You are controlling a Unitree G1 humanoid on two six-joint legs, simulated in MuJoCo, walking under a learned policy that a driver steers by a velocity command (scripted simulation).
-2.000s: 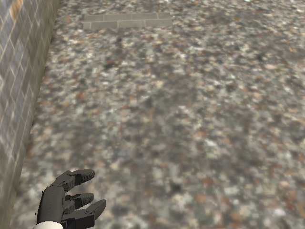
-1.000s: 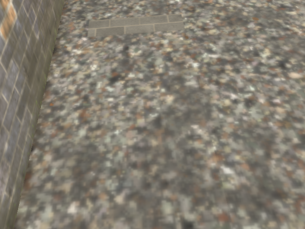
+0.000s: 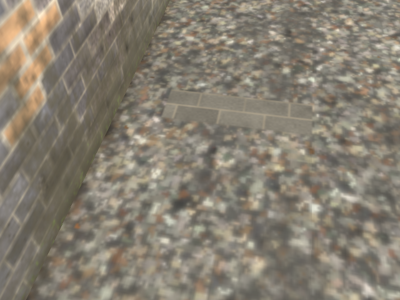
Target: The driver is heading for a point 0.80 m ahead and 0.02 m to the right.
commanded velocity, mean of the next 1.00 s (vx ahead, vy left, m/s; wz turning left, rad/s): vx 0.50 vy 0.00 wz -0.08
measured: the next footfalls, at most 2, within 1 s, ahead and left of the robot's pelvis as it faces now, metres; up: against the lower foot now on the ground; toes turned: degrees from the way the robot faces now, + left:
left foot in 0.36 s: +0.33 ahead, +0.18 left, +0.00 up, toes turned +11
right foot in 0.90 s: +0.63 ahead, -0.08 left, +0.00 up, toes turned -9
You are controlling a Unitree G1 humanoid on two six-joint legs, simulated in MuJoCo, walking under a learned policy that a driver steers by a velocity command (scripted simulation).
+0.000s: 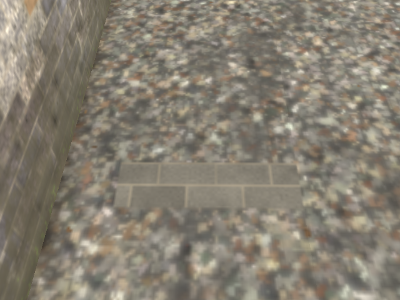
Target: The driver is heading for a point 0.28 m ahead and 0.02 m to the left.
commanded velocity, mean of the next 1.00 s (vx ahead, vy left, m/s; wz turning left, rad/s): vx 0.15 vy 0.00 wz -0.16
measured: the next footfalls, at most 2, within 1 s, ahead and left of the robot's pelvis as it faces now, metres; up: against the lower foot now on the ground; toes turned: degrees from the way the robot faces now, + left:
left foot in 0.36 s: +0.37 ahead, +0.10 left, +0.00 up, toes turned -9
right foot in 0.64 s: +0.25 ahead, -0.13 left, +0.00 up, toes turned -6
